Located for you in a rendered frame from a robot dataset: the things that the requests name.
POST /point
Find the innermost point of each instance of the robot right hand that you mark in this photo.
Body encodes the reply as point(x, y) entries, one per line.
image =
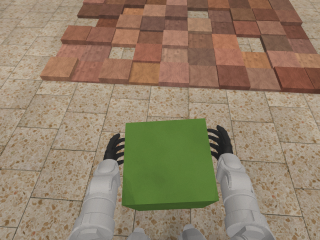
point(224, 142)

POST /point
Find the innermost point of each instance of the carton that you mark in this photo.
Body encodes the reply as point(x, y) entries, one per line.
point(168, 165)

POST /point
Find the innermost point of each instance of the right robot shin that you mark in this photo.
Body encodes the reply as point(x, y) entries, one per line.
point(188, 226)

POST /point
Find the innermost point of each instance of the robot left hand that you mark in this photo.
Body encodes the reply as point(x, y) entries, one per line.
point(112, 149)

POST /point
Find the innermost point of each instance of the robot right forearm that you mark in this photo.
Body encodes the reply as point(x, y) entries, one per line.
point(243, 216)

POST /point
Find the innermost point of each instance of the robot left forearm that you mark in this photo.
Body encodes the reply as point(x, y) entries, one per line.
point(96, 219)

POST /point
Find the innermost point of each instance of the robot shin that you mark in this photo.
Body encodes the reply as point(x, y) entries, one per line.
point(188, 226)
point(138, 229)

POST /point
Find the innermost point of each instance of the left robot shin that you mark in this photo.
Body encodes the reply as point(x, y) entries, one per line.
point(138, 229)

